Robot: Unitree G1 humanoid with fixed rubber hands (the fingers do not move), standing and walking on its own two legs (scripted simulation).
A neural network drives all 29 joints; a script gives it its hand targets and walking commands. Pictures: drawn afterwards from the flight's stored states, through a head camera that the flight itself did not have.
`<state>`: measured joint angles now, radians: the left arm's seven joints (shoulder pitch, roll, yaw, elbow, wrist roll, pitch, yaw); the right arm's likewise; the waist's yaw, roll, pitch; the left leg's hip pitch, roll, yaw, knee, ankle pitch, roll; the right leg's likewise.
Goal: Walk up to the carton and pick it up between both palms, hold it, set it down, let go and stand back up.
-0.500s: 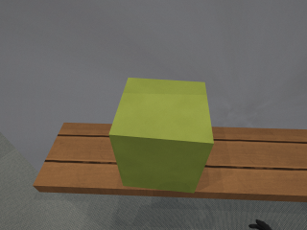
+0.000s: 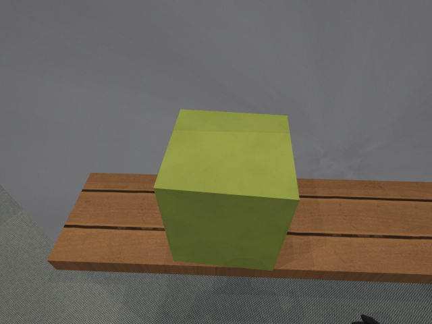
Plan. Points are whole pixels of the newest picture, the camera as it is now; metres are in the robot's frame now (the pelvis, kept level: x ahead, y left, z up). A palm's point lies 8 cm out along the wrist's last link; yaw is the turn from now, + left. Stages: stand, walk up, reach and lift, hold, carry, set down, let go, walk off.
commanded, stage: stand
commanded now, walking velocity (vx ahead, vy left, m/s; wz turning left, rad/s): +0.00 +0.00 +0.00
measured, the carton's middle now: (227, 191) +0.37 -0.03 +0.05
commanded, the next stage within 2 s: none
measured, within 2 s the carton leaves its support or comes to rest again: neither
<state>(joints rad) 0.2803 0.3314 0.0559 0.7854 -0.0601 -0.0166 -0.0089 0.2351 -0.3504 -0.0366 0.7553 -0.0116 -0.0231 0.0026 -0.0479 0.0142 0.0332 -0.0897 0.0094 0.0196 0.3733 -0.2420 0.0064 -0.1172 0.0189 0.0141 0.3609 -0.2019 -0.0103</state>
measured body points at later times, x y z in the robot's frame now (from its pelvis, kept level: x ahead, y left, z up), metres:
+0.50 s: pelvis -0.01 +0.00 +0.00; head -0.01 +0.00 +0.45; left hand +0.10 +0.29 -0.11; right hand +0.10 -0.30 -0.10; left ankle -0.02 +0.12 -0.75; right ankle +0.00 -0.12 -0.75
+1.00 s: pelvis -0.01 +0.00 +0.00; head -0.02 -0.01 +0.45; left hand +0.09 +0.29 -0.11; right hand +0.09 -0.30 -0.10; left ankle -0.02 +0.12 -0.75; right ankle +0.00 -0.12 -0.75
